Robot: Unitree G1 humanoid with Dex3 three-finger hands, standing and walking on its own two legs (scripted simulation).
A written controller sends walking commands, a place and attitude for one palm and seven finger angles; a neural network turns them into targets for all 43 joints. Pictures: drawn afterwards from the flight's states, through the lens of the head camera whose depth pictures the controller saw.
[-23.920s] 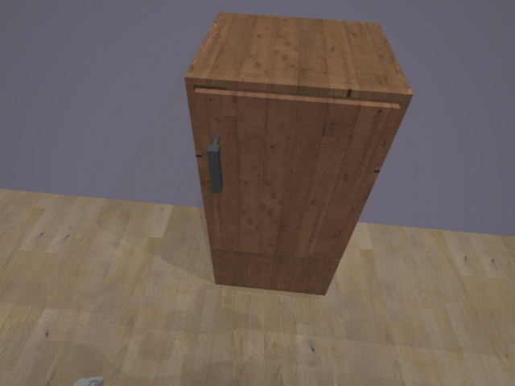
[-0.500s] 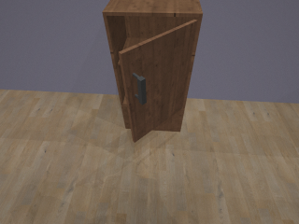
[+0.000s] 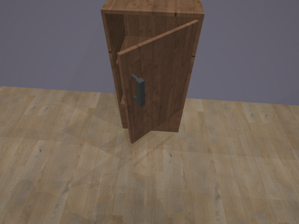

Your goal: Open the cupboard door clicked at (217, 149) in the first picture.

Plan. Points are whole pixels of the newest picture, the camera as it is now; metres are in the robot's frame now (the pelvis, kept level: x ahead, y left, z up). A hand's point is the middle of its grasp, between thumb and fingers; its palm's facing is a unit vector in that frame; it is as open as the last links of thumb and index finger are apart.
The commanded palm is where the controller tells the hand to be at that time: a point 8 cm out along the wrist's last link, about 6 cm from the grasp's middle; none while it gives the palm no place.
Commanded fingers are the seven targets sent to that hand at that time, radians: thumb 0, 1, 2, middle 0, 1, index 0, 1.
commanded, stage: look to check the result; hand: left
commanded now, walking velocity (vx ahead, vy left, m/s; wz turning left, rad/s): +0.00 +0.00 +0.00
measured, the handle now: (137, 90) +0.61 +0.09 -0.04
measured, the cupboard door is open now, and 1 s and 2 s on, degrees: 46 46 46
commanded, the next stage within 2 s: walk to a spot facing it in 0.50 s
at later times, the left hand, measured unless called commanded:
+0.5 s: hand out of the picture +0.01 +0.16 -0.17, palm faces +0.03 -0.98 -0.19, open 7.3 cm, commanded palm none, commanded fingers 0.00 0.90 0.90 -0.20 -0.30 -0.20 -0.30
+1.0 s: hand out of the picture +0.06 +0.18 -0.19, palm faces -0.08 -0.97 -0.21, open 7.3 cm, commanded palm none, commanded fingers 0.00 0.90 0.90 -0.20 -0.30 -0.20 -0.30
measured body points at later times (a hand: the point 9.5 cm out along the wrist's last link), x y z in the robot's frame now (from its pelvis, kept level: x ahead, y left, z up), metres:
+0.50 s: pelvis +0.02 -0.01 +0.00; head +0.04 -0.01 +0.45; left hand +0.01 +0.21 -0.16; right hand +0.01 -0.21 -0.17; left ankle -0.02 +0.11 -0.74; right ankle +0.01 -0.07 -0.74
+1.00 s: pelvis +0.00 -0.01 -0.01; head +0.05 -0.01 +0.44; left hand +0.06 +0.23 -0.17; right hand -0.01 -0.25 -0.16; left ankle -0.02 +0.11 -0.74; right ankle +0.00 -0.07 -0.74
